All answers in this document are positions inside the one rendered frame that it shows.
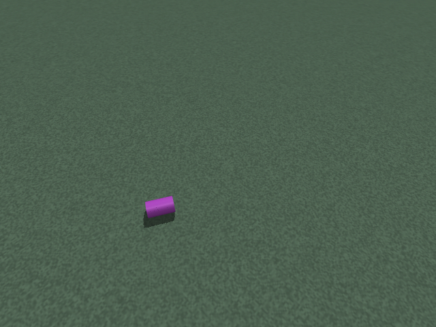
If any can can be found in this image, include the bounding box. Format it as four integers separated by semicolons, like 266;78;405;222
145;196;176;218

